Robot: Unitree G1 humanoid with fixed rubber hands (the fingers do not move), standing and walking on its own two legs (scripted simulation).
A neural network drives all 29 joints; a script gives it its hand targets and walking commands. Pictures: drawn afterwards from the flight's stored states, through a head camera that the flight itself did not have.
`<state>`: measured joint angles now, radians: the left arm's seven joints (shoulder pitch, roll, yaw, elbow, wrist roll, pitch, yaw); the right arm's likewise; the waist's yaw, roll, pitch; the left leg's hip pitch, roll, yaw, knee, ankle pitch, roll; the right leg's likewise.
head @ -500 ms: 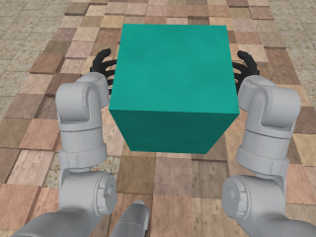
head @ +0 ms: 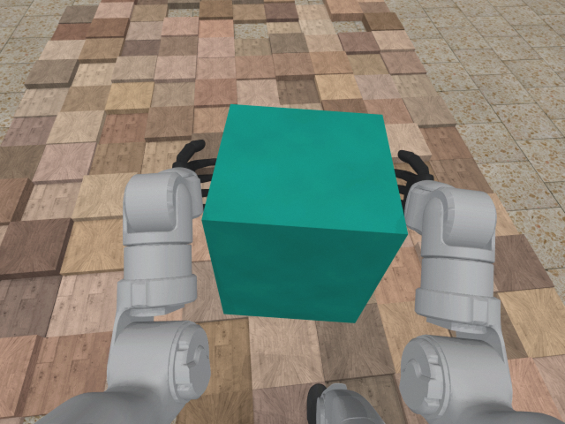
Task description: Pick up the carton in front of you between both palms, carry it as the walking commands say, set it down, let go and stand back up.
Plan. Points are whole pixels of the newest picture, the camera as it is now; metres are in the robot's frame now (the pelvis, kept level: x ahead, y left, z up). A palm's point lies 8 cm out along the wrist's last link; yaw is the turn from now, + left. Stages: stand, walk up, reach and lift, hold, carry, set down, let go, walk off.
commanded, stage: carry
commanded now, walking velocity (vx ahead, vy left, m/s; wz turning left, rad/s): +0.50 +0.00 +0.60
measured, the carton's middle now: (297, 221) +0.38 -0.02 +0.04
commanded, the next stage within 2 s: none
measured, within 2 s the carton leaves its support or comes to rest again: neither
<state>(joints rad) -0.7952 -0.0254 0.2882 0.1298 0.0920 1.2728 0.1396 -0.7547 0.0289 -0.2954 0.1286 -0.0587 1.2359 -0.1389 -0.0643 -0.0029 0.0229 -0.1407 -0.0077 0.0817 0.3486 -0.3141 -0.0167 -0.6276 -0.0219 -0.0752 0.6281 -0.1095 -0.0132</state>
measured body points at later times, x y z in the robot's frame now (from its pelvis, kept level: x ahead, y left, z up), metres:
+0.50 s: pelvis +0.33 +0.04 -0.02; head +0.33 +0.02 +0.43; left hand +0.55 +0.28 +0.09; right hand +0.66 -0.01 +0.08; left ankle +0.43 +0.15 -0.74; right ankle +0.17 -0.11 -0.74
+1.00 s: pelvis +0.59 +0.15 -0.02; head +0.58 +0.16 +0.43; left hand +0.88 +0.43 +0.11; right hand +0.98 +0.14 +0.11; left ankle +0.43 +0.14 -0.75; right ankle +0.81 +0.12 -0.69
